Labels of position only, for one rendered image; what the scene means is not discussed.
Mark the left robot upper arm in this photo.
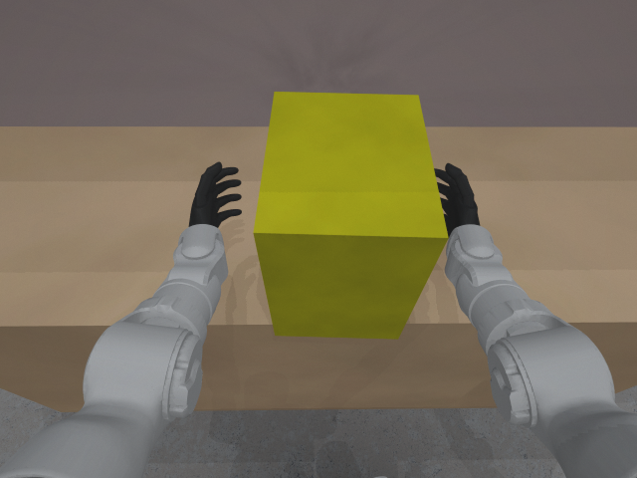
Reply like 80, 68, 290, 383
0, 321, 203, 478

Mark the carton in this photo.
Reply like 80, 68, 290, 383
254, 92, 449, 340

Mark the robot left hand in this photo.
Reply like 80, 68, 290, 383
189, 162, 242, 228

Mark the right robot upper arm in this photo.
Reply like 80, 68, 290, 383
488, 326, 637, 478

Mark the pedestal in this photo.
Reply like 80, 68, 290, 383
0, 126, 637, 412

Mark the robot left forearm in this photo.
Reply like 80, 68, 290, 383
83, 224, 228, 401

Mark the robot right hand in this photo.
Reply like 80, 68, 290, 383
434, 163, 480, 237

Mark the robot right forearm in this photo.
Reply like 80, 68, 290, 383
445, 224, 615, 401

